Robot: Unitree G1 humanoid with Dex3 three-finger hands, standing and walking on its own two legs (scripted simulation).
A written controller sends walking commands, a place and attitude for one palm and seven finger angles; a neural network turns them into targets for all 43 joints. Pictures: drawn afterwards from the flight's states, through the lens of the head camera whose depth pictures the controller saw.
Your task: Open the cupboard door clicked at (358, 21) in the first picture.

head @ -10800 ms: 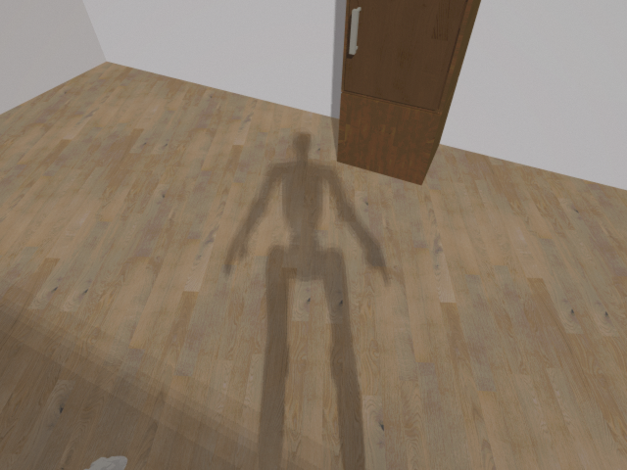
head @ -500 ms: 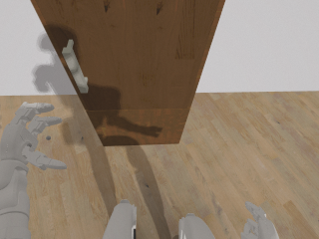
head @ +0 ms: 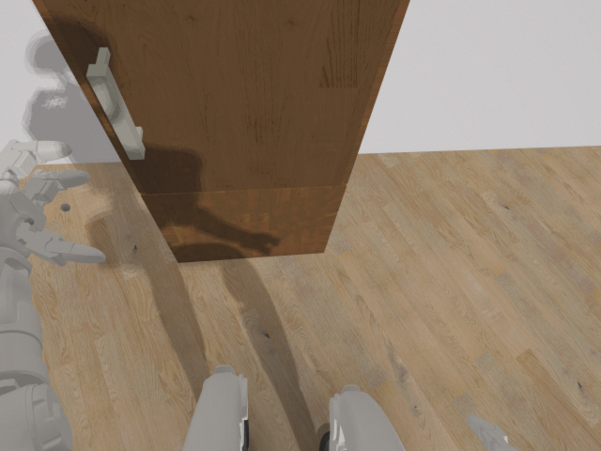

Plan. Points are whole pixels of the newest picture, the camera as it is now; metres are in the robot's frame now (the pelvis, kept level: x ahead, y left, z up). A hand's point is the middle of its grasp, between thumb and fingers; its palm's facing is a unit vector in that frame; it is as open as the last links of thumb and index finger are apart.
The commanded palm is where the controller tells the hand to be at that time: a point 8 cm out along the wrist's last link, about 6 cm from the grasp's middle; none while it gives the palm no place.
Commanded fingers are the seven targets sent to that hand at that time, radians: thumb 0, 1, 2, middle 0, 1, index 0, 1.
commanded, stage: move the hooked fingers beside the handle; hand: left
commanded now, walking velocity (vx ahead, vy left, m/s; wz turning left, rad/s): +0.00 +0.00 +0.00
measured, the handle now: (121, 108) +0.57 +0.28 +0.04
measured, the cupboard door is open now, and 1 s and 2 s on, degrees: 0 0 0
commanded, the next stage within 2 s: slide the fingers in behind the handle in 1.54 s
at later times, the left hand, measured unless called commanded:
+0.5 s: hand (67, 164) +0.46 +0.32 +0.05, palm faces +0.14 -0.99 -0.02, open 14.0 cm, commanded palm +0.45 +0.35 +0.04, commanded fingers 0.00 -0.50 0.30 -0.30 -1.20 -0.30 -1.20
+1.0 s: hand (70, 145) +0.50 +0.34 +0.04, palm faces +0.14 -0.99 -0.02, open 14.0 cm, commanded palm +0.49 +0.35 +0.04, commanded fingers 0.00 -0.50 0.30 -0.30 -1.20 -0.30 -1.20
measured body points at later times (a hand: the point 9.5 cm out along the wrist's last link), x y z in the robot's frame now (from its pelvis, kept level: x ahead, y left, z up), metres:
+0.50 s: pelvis -0.01 +0.00 -0.02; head +0.15 +0.04 +0.40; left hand +0.45 +0.37 +0.05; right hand +0.05 -0.28 -0.12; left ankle +0.07 +0.12 -0.61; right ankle +0.01 -0.13 -0.61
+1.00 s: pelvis -0.01 +0.01 -0.03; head +0.18 +0.05 +0.38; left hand +0.48 +0.39 +0.04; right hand +0.02 -0.27 -0.13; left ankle +0.07 +0.12 -0.61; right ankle +0.01 -0.13 -0.61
